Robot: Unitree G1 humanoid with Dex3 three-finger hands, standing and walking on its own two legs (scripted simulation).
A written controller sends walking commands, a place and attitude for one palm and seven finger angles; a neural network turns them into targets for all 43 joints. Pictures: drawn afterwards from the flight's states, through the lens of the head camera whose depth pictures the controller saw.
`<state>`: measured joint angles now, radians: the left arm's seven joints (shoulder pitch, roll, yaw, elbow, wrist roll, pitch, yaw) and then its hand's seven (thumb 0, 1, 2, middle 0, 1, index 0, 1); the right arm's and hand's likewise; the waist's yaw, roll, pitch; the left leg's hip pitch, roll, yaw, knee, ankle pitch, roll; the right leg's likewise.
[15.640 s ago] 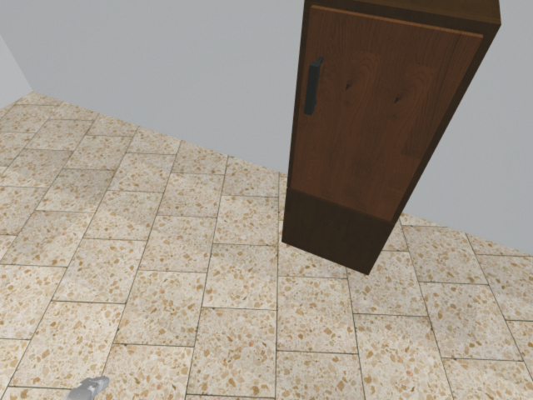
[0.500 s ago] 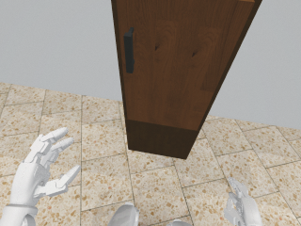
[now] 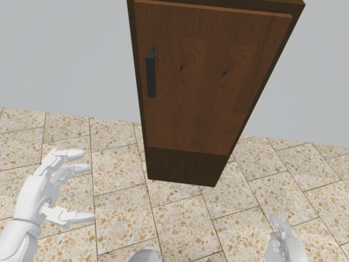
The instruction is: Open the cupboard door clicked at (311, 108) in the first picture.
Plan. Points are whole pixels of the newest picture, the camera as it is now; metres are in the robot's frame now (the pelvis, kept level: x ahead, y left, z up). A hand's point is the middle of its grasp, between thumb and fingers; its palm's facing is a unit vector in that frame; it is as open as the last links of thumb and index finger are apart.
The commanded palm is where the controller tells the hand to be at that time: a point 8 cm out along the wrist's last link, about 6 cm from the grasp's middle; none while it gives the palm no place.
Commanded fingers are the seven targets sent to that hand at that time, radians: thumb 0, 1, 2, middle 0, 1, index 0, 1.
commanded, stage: raise the hand with hooked fingers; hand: left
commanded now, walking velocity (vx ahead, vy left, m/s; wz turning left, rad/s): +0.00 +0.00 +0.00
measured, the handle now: (152, 72) +0.58 +0.10 +0.10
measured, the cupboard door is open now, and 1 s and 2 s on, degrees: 0 0 0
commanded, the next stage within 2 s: move the hooked fingers beside the handle in 1.00 s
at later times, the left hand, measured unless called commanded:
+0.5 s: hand (33, 159) +0.28 +0.29 +0.11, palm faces +0.01 -1.00 -0.05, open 14.0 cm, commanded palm +0.24 +0.34 +0.12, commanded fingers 0.00 -0.50 0.30 -0.30 -1.20 -0.30 -1.20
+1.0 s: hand (46, 157) +0.28 +0.27 +0.11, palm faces -0.01 -1.00 -0.04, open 14.0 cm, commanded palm +0.25 +0.32 +0.12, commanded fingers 0.00 -0.50 0.30 -0.30 -1.20 -0.30 -1.20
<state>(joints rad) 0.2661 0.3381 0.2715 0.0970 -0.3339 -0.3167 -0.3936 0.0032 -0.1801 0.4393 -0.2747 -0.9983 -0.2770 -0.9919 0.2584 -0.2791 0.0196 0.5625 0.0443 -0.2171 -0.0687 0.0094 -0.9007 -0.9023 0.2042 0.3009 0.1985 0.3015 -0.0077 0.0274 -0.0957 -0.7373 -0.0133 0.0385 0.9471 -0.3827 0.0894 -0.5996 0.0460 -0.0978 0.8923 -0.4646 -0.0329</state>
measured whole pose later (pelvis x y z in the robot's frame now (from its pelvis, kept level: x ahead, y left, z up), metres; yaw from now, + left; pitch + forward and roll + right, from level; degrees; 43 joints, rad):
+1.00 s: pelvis +0.00 +0.00 +0.03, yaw +1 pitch +5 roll -3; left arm -0.06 0.45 0.40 0.39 -0.35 -0.19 -0.52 -0.01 -0.50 0.30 -0.30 -1.20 -0.30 -1.20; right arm 0.29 -0.29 0.06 0.57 0.06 -0.20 -0.08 0.01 -0.90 -0.90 0.21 0.30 0.20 0.30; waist -0.01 0.04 -0.06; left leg -0.56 -0.03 0.03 0.76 -0.30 0.09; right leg -0.42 0.04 -0.10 0.71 -0.38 -0.03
